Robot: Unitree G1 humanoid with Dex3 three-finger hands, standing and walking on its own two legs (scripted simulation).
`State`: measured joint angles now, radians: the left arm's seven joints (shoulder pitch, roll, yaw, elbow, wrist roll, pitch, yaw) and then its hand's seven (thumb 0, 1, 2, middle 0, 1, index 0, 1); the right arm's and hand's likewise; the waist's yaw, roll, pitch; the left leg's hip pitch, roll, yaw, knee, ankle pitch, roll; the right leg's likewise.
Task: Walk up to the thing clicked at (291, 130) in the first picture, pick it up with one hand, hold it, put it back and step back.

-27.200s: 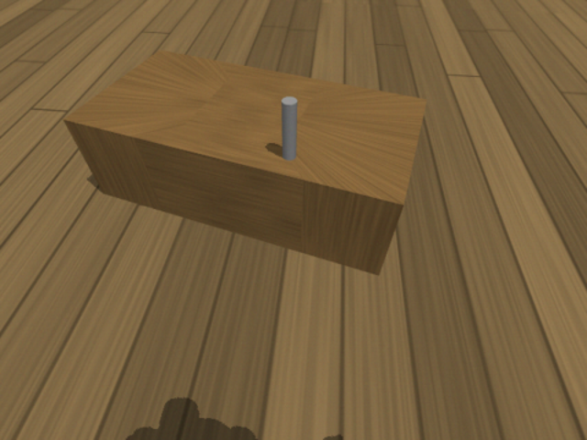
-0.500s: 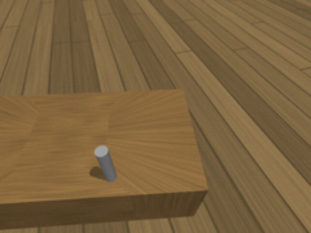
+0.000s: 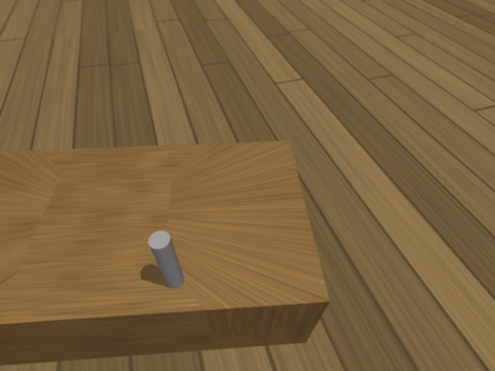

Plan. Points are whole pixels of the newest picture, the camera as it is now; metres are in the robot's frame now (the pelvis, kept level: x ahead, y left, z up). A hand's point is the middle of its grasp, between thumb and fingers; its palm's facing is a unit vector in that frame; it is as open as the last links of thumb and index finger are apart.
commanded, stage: stand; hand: left
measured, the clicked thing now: (168, 262) +0.44 +0.20 -0.25
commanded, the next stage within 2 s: step back in 0.42 s
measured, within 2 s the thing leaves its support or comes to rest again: neither
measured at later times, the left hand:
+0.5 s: hand out of the picture +0.07 +0.26 -0.16, palm faces -0.01 -0.93 -0.36, open 7.4 cm
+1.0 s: hand out of the picture +0.01 +0.26 -0.15, palm faces +0.02 -0.90 -0.43, open 7.4 cm
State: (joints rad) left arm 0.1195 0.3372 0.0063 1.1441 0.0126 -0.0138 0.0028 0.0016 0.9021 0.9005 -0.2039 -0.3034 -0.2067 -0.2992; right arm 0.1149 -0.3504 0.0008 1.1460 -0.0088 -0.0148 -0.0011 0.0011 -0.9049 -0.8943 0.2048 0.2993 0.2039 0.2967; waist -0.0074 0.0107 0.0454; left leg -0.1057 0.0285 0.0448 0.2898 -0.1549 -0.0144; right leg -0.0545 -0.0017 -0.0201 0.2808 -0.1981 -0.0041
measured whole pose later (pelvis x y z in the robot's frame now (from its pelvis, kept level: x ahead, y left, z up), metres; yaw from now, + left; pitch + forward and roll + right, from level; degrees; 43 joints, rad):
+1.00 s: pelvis -0.11 -0.01 -0.02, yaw +3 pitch +0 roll +1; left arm 0.08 0.34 0.06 0.85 0.03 0.02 0.02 0.00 0.90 0.90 -0.21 -0.30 -0.21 -0.30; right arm 0.13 -0.43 -0.04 0.95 0.01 0.07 -0.02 0.00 -0.91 -0.89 0.20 0.30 0.20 0.30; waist 0.01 0.05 0.19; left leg -0.34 -0.07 -0.11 0.98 -0.51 -0.03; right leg -0.39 -0.03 -0.06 0.56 -0.18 -0.04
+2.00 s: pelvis -0.40 +0.01 -0.02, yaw +1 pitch -2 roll -1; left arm 0.10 0.39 0.07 0.82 0.02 0.08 0.03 0.00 0.90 0.90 -0.20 -0.30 -0.21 -0.30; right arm 0.18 -0.36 -0.04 0.90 -0.04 0.04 0.00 0.00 -0.90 -0.89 0.21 0.30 0.21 0.30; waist -0.02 -0.03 0.18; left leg -0.26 -0.01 -0.05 0.59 -0.30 0.01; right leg -0.49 0.11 0.14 1.11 -0.52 -0.01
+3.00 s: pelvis -0.67 -0.01 -0.02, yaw -2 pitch -3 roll -1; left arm 0.29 0.35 0.06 0.99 0.05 -0.03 0.00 0.00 0.90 0.90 -0.21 -0.30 -0.21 -0.30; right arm 0.18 -0.39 -0.06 0.92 -0.03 0.03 0.02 0.00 -0.90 -0.89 0.21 0.30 0.20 0.30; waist 0.05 0.04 0.06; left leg -0.37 -0.01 -0.05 0.82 -0.45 0.00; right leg -0.15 0.03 0.04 0.51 -0.32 -0.03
